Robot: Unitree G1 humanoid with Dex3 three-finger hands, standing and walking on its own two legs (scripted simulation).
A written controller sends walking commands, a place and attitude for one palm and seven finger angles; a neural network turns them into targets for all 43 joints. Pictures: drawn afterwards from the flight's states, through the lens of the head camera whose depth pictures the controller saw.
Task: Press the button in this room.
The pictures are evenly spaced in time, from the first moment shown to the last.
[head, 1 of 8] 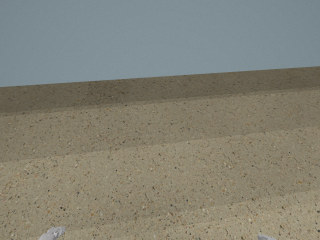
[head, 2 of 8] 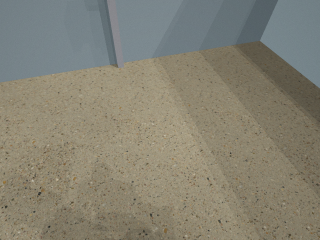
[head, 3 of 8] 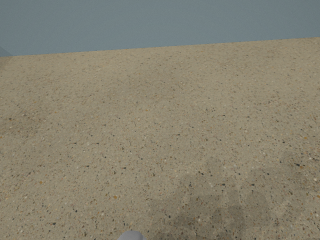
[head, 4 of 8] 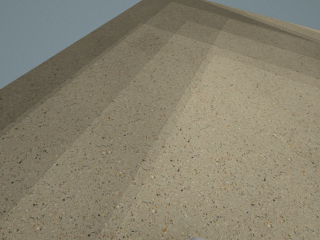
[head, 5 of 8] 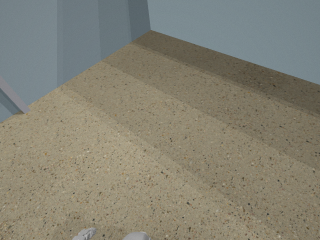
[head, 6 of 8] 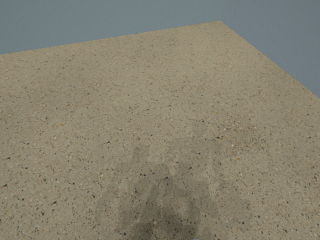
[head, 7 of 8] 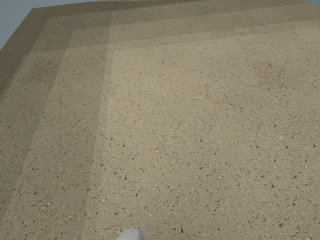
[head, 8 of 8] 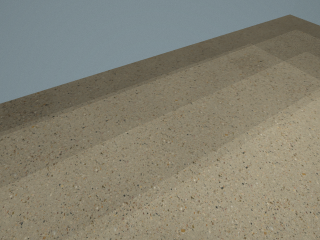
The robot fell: no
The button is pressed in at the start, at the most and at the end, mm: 0 0 0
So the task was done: no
